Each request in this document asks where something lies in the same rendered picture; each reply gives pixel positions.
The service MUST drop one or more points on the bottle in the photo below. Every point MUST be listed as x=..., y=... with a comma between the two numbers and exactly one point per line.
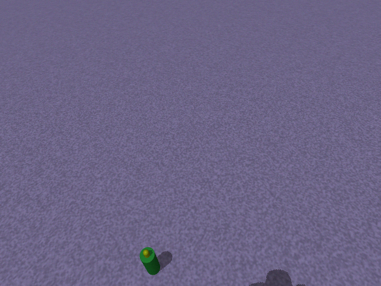
x=150, y=261

